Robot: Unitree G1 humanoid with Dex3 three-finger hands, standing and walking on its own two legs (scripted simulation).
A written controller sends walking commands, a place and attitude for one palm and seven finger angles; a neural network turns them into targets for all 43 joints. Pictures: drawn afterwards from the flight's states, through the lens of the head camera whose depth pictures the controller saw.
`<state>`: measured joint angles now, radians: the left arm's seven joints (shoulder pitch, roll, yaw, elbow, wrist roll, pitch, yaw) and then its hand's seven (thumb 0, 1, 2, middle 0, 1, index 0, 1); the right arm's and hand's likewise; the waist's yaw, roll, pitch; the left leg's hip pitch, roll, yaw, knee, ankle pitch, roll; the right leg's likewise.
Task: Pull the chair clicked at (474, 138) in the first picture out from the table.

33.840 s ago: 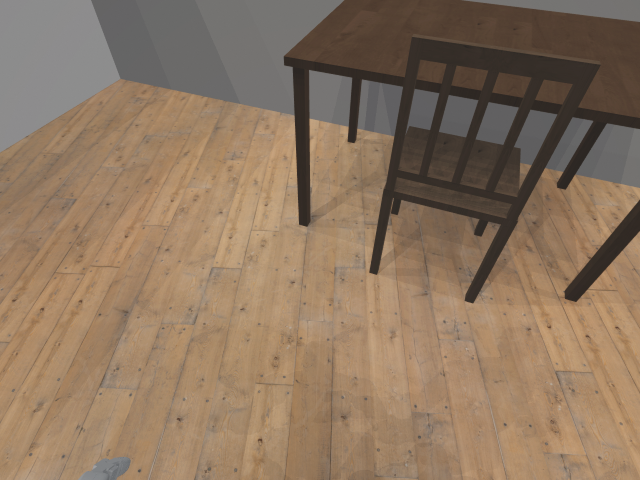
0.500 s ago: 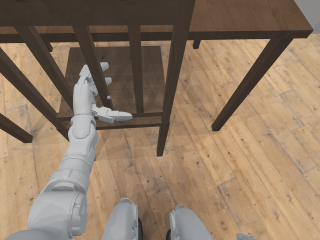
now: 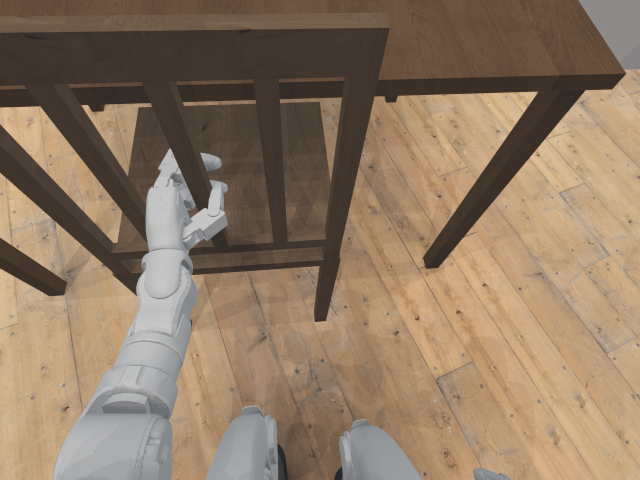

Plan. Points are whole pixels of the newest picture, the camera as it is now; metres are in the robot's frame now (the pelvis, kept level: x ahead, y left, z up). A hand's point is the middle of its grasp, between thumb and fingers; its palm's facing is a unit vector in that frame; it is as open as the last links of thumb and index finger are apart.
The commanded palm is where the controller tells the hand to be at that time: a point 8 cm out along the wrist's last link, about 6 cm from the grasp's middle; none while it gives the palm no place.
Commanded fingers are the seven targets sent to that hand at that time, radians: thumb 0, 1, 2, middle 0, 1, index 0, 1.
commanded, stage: hook a spindle and tug to test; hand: left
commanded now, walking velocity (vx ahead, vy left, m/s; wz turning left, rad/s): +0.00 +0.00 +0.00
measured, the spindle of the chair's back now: (198, 182) +0.48 +0.14 +0.03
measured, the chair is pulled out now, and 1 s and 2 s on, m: -0.01 0.07 0.21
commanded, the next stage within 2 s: step backward, pulling the chair out in 0.54 s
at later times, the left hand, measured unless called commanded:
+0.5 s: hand (214, 239) +0.40 +0.12 +0.02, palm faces +0.03 -1.00 -0.02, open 5.8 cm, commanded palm +0.37 +0.16 +0.02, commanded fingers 0.00 0.90 0.90 -0.50 -1.45 -0.50 -1.45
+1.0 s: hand (212, 259) +0.37 +0.11 +0.04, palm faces -0.10 -0.98 -0.14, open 5.6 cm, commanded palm +0.35 +0.16 +0.04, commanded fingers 0.00 0.90 0.90 -0.50 -1.45 -0.50 -1.45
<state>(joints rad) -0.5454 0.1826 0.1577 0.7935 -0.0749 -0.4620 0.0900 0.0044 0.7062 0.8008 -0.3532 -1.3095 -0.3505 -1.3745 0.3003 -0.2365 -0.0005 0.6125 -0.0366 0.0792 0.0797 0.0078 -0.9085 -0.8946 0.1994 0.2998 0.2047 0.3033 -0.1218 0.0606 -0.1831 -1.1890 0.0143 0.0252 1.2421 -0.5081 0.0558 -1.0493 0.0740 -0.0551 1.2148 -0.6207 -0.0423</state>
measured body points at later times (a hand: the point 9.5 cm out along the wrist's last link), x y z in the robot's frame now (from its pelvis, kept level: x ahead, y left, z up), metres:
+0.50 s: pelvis +0.01 +0.00 +0.01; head +0.13 +0.01 +0.44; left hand +0.40 +0.17 +0.02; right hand +0.12 -0.25 -0.12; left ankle +0.03 +0.08 -0.63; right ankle -0.03 -0.10 -0.63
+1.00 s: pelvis +0.01 +0.02 +0.09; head +0.08 +0.02 +0.54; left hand +0.37 +0.17 +0.05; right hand +0.08 -0.24 -0.03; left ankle +0.03 +0.08 -0.63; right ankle -0.03 -0.10 -0.62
